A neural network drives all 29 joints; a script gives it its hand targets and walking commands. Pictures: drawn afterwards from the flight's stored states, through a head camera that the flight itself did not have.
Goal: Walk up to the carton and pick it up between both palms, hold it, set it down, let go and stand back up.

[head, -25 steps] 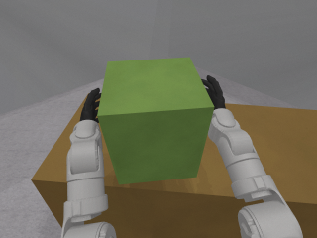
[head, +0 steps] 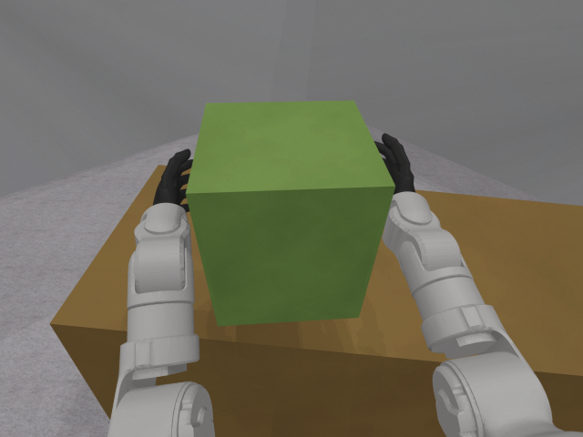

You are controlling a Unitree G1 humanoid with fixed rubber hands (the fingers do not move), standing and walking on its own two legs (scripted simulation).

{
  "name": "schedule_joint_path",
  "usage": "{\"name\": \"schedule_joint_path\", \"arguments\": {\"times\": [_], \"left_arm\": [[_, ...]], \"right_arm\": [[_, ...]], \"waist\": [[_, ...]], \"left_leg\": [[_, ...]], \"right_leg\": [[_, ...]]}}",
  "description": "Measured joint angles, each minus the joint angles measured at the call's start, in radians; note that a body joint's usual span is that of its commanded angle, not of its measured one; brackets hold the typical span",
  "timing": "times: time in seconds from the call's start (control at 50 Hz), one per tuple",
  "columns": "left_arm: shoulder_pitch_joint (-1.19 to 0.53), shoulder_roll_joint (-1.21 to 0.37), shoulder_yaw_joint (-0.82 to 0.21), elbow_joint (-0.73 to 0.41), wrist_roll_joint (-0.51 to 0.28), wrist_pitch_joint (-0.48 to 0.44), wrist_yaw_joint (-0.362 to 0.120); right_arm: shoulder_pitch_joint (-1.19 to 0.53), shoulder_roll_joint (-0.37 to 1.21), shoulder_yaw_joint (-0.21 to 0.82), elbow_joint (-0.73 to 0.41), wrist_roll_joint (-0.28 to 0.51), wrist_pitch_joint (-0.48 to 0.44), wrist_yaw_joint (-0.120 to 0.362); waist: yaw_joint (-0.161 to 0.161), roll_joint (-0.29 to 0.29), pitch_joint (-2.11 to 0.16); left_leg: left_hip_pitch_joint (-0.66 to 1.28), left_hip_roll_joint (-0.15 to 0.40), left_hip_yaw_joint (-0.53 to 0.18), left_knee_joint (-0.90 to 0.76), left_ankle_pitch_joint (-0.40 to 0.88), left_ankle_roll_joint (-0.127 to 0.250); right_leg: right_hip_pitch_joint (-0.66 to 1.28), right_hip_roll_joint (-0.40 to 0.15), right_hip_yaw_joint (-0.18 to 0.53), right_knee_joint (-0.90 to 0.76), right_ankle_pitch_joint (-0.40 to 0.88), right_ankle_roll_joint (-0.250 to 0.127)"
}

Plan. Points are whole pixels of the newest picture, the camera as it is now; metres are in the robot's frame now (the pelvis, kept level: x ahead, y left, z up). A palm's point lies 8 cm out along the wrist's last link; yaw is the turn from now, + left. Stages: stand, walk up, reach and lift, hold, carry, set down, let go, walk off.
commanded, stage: hold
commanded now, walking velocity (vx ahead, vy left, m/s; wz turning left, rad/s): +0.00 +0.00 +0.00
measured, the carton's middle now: (285, 214) +0.38 +0.01 +0.15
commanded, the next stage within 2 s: none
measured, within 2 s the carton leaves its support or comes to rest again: neither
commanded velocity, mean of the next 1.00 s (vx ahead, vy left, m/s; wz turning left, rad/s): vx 0.00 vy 0.00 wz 0.00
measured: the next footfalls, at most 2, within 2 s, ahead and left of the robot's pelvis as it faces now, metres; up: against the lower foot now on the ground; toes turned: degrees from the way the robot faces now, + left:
none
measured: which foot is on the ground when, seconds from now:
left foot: down 0.00-1.00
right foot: down 0.00-1.00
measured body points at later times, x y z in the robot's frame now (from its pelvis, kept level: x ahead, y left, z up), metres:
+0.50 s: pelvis +0.00 +0.00 +0.00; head -0.06 +0.04 +0.44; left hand +0.36 +0.17 +0.18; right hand +0.37 -0.13 +0.21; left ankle +0.02 +0.13 -0.75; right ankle +0.01 -0.12 -0.75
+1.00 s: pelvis +0.00 +0.00 +0.00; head -0.05 +0.04 +0.45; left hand +0.37 +0.17 +0.18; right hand +0.38 -0.14 +0.21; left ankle +0.02 +0.13 -0.75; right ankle +0.01 -0.12 -0.75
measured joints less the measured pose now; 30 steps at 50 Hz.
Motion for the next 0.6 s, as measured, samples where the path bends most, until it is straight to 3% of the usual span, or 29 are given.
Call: {"name": "schedule_joint_path", "arguments": {"times": [0.4, 0.6], "left_arm": [[0.108, -0.022, -0.017, -0.128, -0.006, 0.024, -0.003], [0.060, -0.018, -0.007, -0.077, -0.005, 0.011, -0.004]], "right_arm": [[0.075, -0.010, 0.062, -0.115, 0.040, 0.035, -0.024], [0.057, 0.007, 0.016, -0.091, 0.004, 0.024, -0.008]], "waist": [[-0.017, 0.015, 0.034], [-0.005, 0.018, 0.021]], "left_leg": [[0.051, -0.004, -0.012, 0.029, -0.035, 0.005], [0.030, -0.006, -0.008, 0.020, -0.012, 0.006]], "right_leg": [[0.072, -0.002, -0.011, -0.006, -0.020, 0.006], [0.041, -0.004, -0.006, 0.003, -0.005, 0.005]]}}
